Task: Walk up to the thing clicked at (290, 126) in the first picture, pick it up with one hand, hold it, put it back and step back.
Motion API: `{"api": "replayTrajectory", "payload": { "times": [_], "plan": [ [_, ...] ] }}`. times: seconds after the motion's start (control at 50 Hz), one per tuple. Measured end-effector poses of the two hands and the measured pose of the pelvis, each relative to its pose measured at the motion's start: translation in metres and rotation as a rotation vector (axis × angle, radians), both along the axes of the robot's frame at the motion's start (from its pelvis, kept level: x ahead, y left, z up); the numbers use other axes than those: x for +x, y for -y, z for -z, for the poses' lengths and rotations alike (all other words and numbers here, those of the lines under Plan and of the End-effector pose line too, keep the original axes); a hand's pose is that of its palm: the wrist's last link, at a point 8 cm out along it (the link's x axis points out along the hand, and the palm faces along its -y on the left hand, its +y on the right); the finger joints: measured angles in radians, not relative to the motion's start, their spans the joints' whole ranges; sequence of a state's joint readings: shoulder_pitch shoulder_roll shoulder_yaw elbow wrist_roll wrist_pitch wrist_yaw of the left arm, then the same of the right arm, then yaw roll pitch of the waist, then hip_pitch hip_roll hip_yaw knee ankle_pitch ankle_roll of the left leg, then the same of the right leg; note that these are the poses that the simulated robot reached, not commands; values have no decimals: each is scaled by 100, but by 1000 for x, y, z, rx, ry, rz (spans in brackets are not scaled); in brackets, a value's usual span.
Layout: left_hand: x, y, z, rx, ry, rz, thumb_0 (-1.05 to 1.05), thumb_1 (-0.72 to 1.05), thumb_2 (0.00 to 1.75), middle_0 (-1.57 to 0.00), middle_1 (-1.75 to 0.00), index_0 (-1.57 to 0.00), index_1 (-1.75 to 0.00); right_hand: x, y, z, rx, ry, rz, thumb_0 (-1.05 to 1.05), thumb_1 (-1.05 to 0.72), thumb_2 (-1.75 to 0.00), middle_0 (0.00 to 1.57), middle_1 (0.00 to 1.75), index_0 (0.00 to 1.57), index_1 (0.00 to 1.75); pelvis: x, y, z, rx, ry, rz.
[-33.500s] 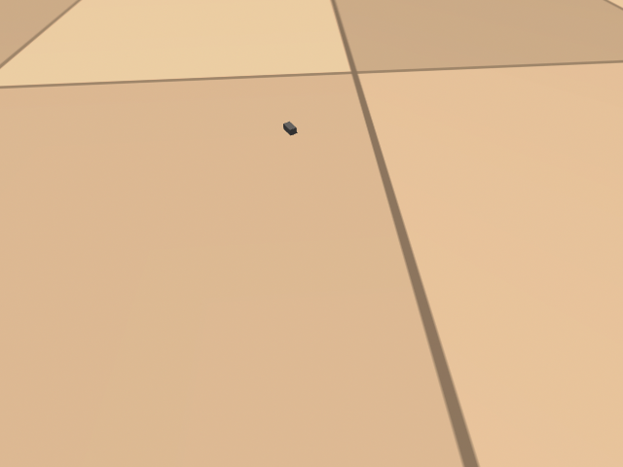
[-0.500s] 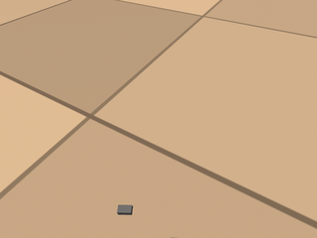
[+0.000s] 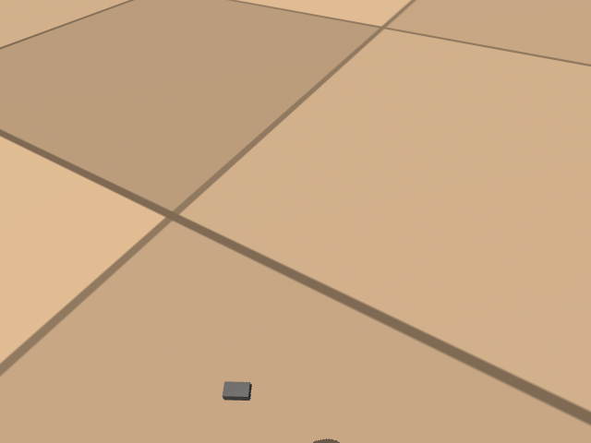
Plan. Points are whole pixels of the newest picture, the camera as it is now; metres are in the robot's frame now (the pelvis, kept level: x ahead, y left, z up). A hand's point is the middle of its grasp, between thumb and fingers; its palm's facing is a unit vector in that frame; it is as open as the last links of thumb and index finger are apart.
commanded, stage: walk up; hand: left
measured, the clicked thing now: (237, 391) +0.45 +0.23 -0.76
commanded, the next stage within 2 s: stand in 0.12 s
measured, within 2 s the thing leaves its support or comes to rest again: neither
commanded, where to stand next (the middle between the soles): +0.05 +0.01 m, yaw -3 degrees
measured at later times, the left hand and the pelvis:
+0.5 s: hand out of the picture +0.08 +0.25 -0.16, palm faces -0.02 -0.94 -0.34, open 7.4 cm; pelvis +0.00 +0.00 +0.00, yaw +0 degrees
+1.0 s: hand out of the picture +0.08 +0.25 -0.16, palm faces -0.02 -0.94 -0.35, open 7.4 cm; pelvis +0.01 +0.00 +0.00, yaw +0 degrees
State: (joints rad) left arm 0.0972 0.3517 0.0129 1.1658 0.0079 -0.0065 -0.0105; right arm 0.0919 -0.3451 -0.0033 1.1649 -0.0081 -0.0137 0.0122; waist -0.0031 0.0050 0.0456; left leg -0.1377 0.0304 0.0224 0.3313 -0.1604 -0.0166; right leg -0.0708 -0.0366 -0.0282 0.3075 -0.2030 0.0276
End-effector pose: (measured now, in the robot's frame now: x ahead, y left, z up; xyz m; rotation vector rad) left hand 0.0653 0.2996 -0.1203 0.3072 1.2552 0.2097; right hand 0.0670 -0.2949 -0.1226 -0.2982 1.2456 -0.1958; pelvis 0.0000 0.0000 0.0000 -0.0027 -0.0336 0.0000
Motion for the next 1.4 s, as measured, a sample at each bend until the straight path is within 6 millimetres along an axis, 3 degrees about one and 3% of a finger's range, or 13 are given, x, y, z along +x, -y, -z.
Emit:
{"api": "replayTrajectory", "payload": {
  "times": [0.32,1.4],
  "plan": [
    [12,2,-2,3,25,16,0,90,90,-21,-30,-20,-30,14,2,-4,-10,25,-10,0,-91,-90,20,30,20,30,4,1,-1,0,-4,0],
    [7,2,-2,7,14,16,0,90,90,-21,-30,-20,-30,10,4,-3,-12,12,-12,0,-91,-90,20,30,20,30,7,2,-1,1,1,1]
  ]
}}
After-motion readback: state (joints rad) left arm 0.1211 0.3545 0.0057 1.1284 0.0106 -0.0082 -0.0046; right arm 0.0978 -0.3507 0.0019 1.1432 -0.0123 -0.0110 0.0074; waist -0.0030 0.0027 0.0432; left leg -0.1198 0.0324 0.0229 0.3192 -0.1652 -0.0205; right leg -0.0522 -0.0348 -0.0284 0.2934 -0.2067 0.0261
